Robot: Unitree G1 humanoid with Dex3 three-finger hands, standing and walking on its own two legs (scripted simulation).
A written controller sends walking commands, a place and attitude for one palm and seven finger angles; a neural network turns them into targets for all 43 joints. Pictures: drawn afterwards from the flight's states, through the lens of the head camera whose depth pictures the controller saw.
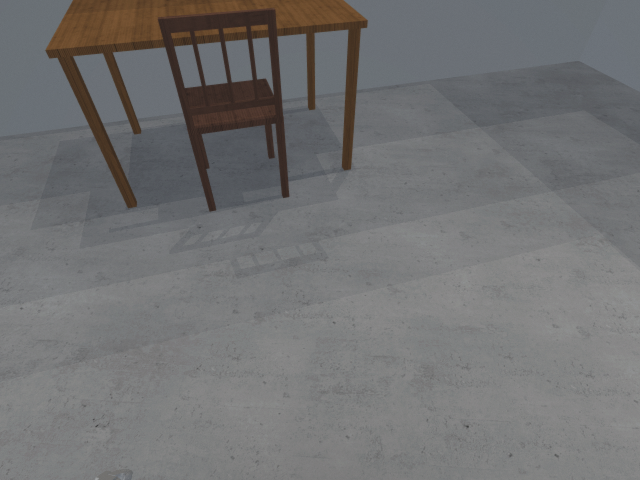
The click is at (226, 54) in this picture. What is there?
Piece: chair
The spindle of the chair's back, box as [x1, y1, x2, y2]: [218, 29, 234, 102]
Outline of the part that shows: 218,29 231,102 234,102 222,29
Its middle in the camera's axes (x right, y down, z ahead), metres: -0.36 -0.64 +1.45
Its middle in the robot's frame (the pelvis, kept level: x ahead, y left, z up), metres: +1.49 +0.42 -0.10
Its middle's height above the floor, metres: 0.66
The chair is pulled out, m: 0.00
